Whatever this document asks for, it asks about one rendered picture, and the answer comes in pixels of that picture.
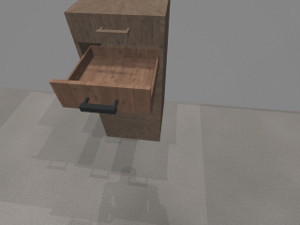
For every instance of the drawer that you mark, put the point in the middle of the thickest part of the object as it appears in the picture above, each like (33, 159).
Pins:
(107, 73)

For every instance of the handle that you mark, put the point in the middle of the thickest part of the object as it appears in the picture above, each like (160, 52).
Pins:
(98, 108)
(108, 33)

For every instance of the cabinet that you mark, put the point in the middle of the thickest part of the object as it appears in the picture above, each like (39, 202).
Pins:
(147, 23)

